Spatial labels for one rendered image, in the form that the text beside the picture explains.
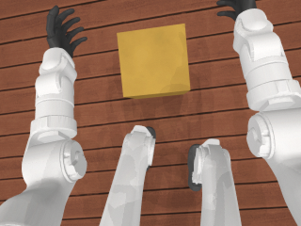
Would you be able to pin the robot right forearm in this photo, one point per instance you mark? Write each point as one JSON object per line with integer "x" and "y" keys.
{"x": 264, "y": 64}

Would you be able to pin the left robot shin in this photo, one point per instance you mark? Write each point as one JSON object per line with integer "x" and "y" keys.
{"x": 137, "y": 128}

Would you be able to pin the carton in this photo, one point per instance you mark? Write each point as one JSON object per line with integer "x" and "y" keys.
{"x": 154, "y": 62}

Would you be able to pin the robot right foot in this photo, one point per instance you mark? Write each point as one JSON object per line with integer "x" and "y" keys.
{"x": 190, "y": 164}

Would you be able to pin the robot left upper arm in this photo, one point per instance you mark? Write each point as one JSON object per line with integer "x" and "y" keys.
{"x": 50, "y": 171}

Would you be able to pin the robot right hand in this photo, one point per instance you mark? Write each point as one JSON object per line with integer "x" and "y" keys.
{"x": 239, "y": 6}

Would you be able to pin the robot right upper arm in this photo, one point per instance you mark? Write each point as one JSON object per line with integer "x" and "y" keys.
{"x": 275, "y": 135}

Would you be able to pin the robot left forearm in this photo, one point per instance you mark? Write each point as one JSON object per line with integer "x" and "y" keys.
{"x": 54, "y": 103}

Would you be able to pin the robot left hand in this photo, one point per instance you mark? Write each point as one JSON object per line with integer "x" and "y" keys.
{"x": 56, "y": 31}

